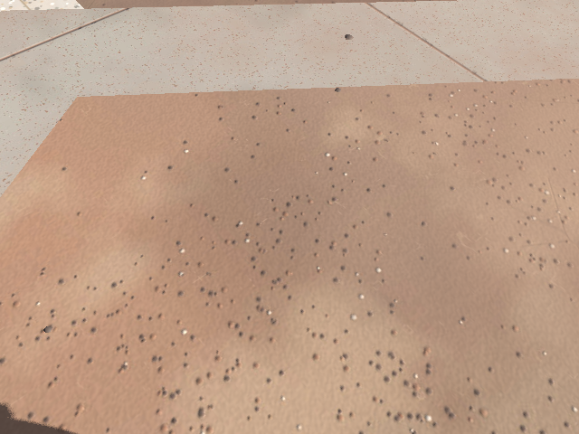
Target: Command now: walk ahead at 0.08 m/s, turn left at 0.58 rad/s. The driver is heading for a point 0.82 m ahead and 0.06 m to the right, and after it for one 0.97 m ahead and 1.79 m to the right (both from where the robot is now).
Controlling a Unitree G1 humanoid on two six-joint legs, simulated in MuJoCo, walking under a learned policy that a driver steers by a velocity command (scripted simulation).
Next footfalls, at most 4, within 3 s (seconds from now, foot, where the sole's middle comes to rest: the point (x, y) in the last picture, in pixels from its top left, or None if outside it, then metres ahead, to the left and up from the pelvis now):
0.34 right None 0.09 -0.16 -0.77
0.74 left None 0.27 0.14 -0.77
1.26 right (317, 343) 0.62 -0.08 -0.77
1.74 left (256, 239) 0.92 0.08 -0.77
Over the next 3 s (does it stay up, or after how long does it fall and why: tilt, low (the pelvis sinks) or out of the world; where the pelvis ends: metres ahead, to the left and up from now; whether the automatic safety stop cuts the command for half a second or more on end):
stays up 1.27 -0.39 0.01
